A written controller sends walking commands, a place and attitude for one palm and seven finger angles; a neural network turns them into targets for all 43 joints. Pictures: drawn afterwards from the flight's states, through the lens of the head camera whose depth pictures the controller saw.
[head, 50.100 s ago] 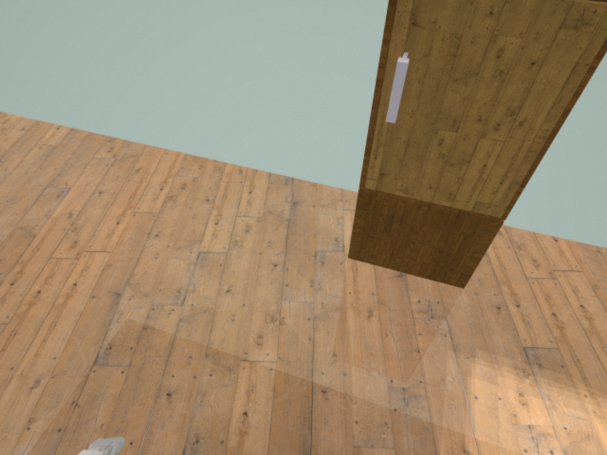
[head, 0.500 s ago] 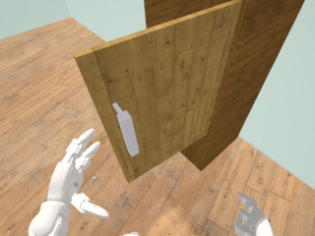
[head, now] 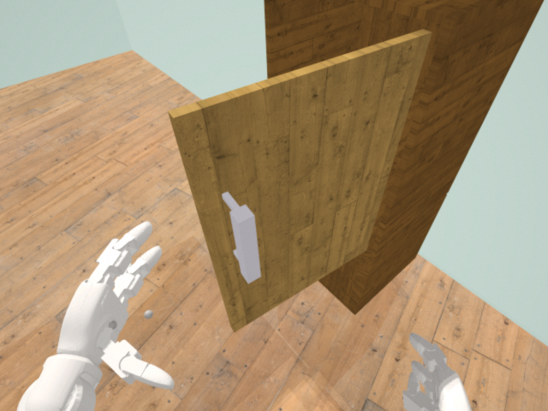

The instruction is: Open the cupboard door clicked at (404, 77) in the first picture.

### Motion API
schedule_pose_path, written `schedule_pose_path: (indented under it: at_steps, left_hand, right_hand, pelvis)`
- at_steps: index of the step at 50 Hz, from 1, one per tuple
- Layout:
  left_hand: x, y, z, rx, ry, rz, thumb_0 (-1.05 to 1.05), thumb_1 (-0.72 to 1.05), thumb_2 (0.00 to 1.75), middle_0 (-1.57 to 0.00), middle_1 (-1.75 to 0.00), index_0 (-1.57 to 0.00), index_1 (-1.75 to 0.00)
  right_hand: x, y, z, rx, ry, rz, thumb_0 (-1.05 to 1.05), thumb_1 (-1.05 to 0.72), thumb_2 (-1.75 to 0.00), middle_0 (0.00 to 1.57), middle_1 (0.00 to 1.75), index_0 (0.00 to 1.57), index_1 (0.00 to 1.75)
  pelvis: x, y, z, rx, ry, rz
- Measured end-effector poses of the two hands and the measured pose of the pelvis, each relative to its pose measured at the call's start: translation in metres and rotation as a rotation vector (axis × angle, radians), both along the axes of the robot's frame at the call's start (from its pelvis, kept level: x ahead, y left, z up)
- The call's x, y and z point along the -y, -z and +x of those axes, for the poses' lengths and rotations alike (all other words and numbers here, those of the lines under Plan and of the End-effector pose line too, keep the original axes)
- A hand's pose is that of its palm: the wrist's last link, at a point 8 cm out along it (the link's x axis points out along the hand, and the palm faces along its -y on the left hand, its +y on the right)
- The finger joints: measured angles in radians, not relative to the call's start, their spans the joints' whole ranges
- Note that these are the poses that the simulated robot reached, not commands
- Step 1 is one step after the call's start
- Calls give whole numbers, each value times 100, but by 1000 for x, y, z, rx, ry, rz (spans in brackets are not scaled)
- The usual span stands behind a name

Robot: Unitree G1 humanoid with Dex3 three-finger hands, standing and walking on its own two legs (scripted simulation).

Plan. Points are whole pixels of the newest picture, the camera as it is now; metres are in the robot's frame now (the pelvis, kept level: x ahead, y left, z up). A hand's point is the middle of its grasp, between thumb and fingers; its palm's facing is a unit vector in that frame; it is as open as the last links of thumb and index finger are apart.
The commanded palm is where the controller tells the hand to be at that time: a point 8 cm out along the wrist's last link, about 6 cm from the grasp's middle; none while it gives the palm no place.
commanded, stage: draw the hand back to the body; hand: left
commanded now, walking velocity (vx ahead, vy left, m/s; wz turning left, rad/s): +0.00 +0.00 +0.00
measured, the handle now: (240, 238) +0.36 +0.09 +0.06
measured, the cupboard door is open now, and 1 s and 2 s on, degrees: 83 83 83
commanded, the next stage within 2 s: step back with the hand held close in 1.12 s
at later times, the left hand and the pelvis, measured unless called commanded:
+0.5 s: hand (76, 283) +0.22 +0.24 +0.16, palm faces +0.33 -0.86 -0.38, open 12.0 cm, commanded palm +0.17 +0.29 +0.17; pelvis +0.02 +0.01 +0.03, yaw -2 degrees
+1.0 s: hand (62, 271) +0.22 +0.25 +0.18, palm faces +0.41 -0.82 -0.40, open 7.6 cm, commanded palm +0.17 +0.29 +0.20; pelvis +0.02 -0.01 +0.04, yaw -2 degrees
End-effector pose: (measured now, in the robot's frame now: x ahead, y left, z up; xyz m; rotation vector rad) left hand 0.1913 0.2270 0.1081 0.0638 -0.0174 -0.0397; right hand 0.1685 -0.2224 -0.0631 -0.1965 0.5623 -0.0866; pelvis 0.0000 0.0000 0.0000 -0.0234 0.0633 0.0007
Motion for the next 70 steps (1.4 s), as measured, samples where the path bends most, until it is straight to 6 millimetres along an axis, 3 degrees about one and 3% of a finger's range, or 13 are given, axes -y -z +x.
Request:
schedule_pose_path:
  at_steps: [12,21,39,44,52,63,70]
  left_hand:
    - [-30,-28,-18,-19,-272,229,-1,-26,40,-16,-31,-16,-30]
    - [-49,-54,-14,12,-363,315,0,4,53,-18,-31,-17,-30]
    - [-69,-98,-11,117,-467,407,1,66,80,-20,-31,-20,-30]
    - [-66,-99,-13,119,-480,400,1,79,85,-21,-31,-20,-30]
    - [-55,-87,-13,78,-459,376,2,87,89,-21,-31,-21,-30]
    - [-52,-93,-15,101,-455,385,2,89,89,-21,-31,-21,-30]
    - [-57,-109,-8,159,-398,472,2,89,90,-21,-31,-21,-30]
  right_hand:
    - [-19,-16,9,-22,-18,-25,1,-91,-90,20,30,21,30]
    - [-24,-16,9,-83,-21,-26,1,-90,-90,20,30,21,30]
    - [-3,-22,26,-103,-3,-28,1,-91,-90,20,30,21,30]
    - [3,-21,28,-106,-1,-25,1,-91,-90,20,30,21,30]
    - [11,-21,24,-115,9,-28,1,-91,-90,20,30,21,30]
    - [17,-20,17,-115,22,-24,1,-91,-90,20,30,21,30]
    - [19,-22,10,-138,65,-31,1,-91,-90,20,30,21,30]
  pelvis:
    - [-8,-19,2,73,10,0]
    - [-14,-30,11,114,21,8]
    - [-4,-38,25,142,36,14]
    - [1,-38,25,145,35,15]
    - [8,-39,22,148,37,15]
    - [12,-39,19,155,40,12]
    - [6,-39,10,90,53,0]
